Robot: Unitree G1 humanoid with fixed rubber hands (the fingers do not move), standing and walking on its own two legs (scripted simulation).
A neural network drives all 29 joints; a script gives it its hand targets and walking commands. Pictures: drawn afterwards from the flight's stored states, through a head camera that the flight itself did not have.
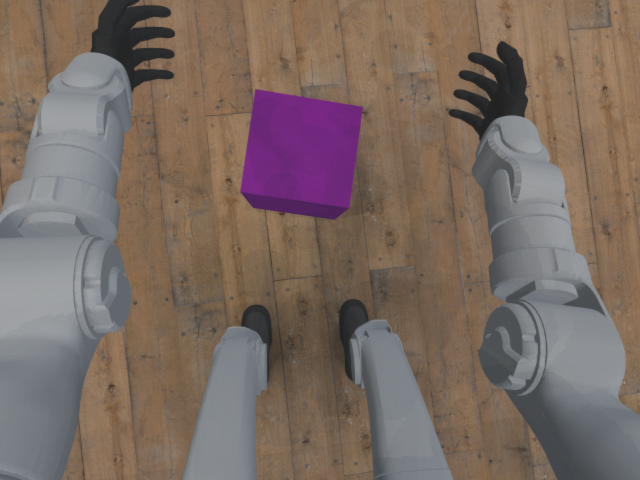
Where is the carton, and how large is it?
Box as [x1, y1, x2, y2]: [240, 89, 362, 219]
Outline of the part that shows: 255,89 240,190 241,193 253,207 334,219 348,208 362,107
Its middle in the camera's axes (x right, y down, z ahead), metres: -0.04 -0.18 +0.86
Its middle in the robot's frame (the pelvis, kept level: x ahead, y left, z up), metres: +0.56 -0.01 -0.54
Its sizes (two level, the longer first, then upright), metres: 0.210 0.200 0.250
